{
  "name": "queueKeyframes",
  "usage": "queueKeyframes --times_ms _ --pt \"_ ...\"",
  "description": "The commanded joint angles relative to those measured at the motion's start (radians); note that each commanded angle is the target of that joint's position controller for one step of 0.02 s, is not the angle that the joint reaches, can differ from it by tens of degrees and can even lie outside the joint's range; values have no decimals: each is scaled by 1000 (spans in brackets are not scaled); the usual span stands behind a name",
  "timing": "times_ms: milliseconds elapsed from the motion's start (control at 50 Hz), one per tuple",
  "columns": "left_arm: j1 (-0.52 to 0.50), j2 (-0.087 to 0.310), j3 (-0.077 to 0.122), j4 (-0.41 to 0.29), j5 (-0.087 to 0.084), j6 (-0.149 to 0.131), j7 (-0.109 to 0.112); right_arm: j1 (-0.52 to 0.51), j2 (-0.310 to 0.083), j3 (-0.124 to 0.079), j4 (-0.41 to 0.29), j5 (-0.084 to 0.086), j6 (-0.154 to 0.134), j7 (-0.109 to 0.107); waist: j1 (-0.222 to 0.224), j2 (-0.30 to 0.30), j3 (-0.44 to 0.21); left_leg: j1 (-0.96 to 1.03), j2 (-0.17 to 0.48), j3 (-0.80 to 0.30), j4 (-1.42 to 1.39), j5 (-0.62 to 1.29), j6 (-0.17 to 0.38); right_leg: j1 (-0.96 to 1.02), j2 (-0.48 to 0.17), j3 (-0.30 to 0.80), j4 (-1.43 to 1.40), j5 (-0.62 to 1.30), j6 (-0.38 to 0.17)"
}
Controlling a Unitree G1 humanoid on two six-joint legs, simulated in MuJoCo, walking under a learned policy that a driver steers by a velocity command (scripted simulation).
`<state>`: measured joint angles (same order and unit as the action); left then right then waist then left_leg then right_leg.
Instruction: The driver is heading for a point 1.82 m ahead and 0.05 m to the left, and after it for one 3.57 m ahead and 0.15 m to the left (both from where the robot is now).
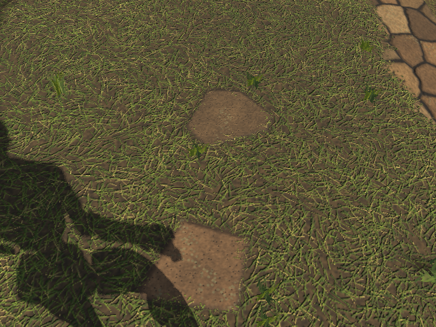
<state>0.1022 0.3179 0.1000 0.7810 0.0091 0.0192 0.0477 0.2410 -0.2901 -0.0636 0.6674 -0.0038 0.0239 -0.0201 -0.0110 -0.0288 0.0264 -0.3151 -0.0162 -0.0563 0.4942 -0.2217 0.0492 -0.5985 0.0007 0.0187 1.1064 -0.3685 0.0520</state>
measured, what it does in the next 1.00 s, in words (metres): walks ahead: right foot, then left foot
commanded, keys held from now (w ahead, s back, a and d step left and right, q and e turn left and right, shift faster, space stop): q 0.16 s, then no key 0.04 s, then w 0.80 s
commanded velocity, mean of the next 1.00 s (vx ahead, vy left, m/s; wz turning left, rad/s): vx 0.29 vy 0.00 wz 0.23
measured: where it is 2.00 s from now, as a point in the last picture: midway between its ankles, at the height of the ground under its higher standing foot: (159, 211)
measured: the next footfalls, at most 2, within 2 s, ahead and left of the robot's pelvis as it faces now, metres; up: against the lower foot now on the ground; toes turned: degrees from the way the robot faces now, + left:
right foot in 0.30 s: +0.07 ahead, -0.14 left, +0.00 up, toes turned +13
left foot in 0.70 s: +0.20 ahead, +0.17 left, +0.00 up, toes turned +12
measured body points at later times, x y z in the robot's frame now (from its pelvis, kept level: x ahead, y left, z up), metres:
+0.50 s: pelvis +0.06 -0.02 +0.00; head +0.07 -0.04 +0.45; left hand +0.05 +0.27 -0.11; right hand +0.26 -0.26 -0.09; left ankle +0.06 +0.13 -0.68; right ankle +0.03 -0.15 -0.74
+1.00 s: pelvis +0.24 +0.08 +0.00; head +0.27 +0.10 +0.45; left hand +0.37 +0.37 -0.10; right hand +0.33 -0.18 -0.11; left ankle +0.16 +0.16 -0.74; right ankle +0.43 -0.05 -0.68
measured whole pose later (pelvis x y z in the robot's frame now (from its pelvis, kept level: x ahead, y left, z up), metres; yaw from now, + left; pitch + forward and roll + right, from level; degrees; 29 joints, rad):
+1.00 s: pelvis +0.24 +0.08 +0.00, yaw +11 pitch +2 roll +1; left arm 0.14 0.31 0.05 0.74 -0.01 -0.07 -0.03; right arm 0.40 -0.26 -0.05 0.75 0.00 -0.08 0.01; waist -0.06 -0.05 0.01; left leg -0.04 -0.06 0.03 0.23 -0.22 0.06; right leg -0.69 -0.11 0.03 0.82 -0.02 0.01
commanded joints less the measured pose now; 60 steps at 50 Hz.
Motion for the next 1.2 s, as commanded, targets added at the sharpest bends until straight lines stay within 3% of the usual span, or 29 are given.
queueKeyframes --times_ms 20,100,200,260,280,300,320,340,360,400,420,500,540,620,680,700,720,740,760,780,800,820,900,940,1000,1060,1120,1160,1200 --pt "-27 59 13 -72 -6 -20 2 -34 -158 -41 -87 8 -17 -17 15 151 -128 191 214 -256 -145 326 159 -64 -2 52 -49 58 13" --pt "-64 46 1 -86 -10 -29 -13 -22 -186 -54 -99 10 -3 -25 -10 181 -118 192 203 -312 -131 237 169 9 15 64 -264 53 30" --pt "-28 68 2 -80 -20 -44 -35 -52 -186 -56 -122 10 10 -10 -13 201 -132 159 200 -393 -93 316 179 158 32 58 -419 4 15" --pt "30 52 -3 -69 -21 -57 -54 -73 -151 -37 -120 23 14 -8 27 181 -145 73 139 -397 -89 -51 134 357 31 11 -671 148 -31" --pt "54 58 -2 -62 -13 -61 -55 -52 -117 -25 -113 16 10 -10 33 145 -138 -9 93 -372 -62 -213 95 464 -9 34 -716 157 -57" --pt "126 99 2 -57 8 -64 -52 -32 -54 -3 -110 1 4 -8 42 -3 -155 -142 7 -266 143 -374 34 586 -187 223 -776 35 -124" --pt "199 206 28 -25 23 -67 -58 -54 -74 -11 -155 16 -12 -8 40 -213 -74 -368 -128 -88 330 -412 -5 580 -337 530 -886 -183 -271" --pt "172 180 25 -36 21 -83 -59 -96 -145 -31 -151 17 -31 -12 59 -170 14 -450 -55 -139 483 -355 -22 516 -385 634 -935 -339 -336" --pt "133 137 12 -43 3 -91 -50 -84 -173 -43 -133 20 -38 -8 35 -140 48 -475 -32 -145 534 -270 -28 507 -348 562 -935 -341 -307" --pt "114 100 -2 -44 -20 -92 -36 -62 -149 -41 -106 6 -47 3 24 -124 41 -495 8 -96 551 -147 -56 547 -279 438 -941 -236 -253" --pt "130 93 -7 -38 -18 -93 -32 -80 -124 -35 -105 4 -57 10 34 -110 40 -480 28 -61 547 -87 -64 539 -254 380 -950 -163 -244" --pt "196 103 -6 -25 -19 -95 -32 -166 -46 -7 -124 13 -86 25 84 -107 23 -375 56 43 355 33 -82 506 -196 216 -958 61 -238" --pt "217 129 -2 -19 -24 -93 -37 -201 -30 1 -135 19 -95 31 101 -119 24 -283 49 67 221 41 -81 471 -193 176 -954 113 -237" --pt "258 161 2 -3 -39 -87 -54 -204 -64 -6 -141 34 -101 46 99 -124 33 -154 36 86 83 30 -53 452 -242 191 -924 119 -246" --pt "247 144 -7 2 -40 -80 -56 -45 -108 -32 -94 34 -101 40 -3 -91 -20 123 0 108 -25 56 2 396 -218 148 -783 287 -200" --pt "238 99 -23 -1 -30 -85 -58 88 -151 -53 -66 32 -99 29 -73 -41 -104 317 58 37 -36 51 37 326 -158 73 -578 355 -158" --pt "249 14 -52 -51 -14 -101 -56 226 -255 -75 -55 4 -94 20 -107 204 -248 627 312 -342 -81 -83 156 16 -36 -45 -184 164 -73" --pt "232 38 -49 -67 -25 -120 -50 283 -247 -72 -36 5 -96 30 -117 315 -289 636 410 -662 -225 -247 241 -147 16 40 31 -184 -62" --pt "205 116 -26 -72 -48 -128 -55 218 -184 -46 -37 8 -102 37 -95 234 -170 552 396 -588 -241 -312 223 -231 -50 76 131 -136 -79" --pt "167 119 -26 -74 -52 -130 -61 161 -144 -33 -46 8 -104 40 -71 188 -91 454 350 -466 -251 -275 200 -233 -88 56 128 -49 -96" --pt "147 102 -28 -73 -38 -129 -63 111 -123 -24 -48 5 -104 43 -49 137 -38 368 305 -382 -279 -195 190 -219 -112 45 86 24 -96" --pt "144 95 -24 -70 -25 -123 -64 75 -104 -17 -50 1 -107 45 -23 136 -10 296 273 -315 -303 -91 179 -178 -136 50 39 79 -91" --pt "134 49 -33 -65 -17 -98 -68 53 -110 -20 -28 5 -124 40 17 113 11 208 227 -157 -365 166 186 -139 -139 27 -71 221 -49" --pt "66 34 -40 -86 -11 -98 -68 70 -119 -23 -7 8 -123 34 4 92 27 205 212 -97 -370 238 177 -142 -132 20 -207 314 -33" --pt "-49 9 -55 -115 -17 -109 -81 110 -143 -28 22 13 -116 24 -36 93 45 186 191 -32 -377 248 153 -71 -96 -10 -412 461 -35" --pt "-141 13 -58 -148 -25 -116 -97 169 -161 -33 60 23 -109 20 -64 85 66 241 224 -32 -365 226 149 -47 -73 -13 -518 499 -53" --pt "-174 34 -53 -172 -25 -122 -112 190 -169 -38 89 28 -94 15 -52 90 67 356 268 -40 -306 310 129 -56 -59 -6 -581 413 -91" --pt "-122 62 -41 -165 -22 -123 -112 183 -186 -43 96 26 -83 10 -15 117 19 407 269 -33 -216 540 108 43 -21 -38 -594 326 -121" --pt "128 135 -2 -101 -18 -118 -94 167 -175 -33 93 18 -69 2 115 122 -157 329 196 29 103 770 59 420 12 -73 -597 336 -180"
Keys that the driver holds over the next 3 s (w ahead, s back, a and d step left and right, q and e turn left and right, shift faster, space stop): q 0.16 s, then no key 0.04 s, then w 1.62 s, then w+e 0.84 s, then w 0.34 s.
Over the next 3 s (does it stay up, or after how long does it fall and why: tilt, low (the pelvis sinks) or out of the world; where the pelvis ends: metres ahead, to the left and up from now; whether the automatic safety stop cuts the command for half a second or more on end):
stays up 1.38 0.18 0.00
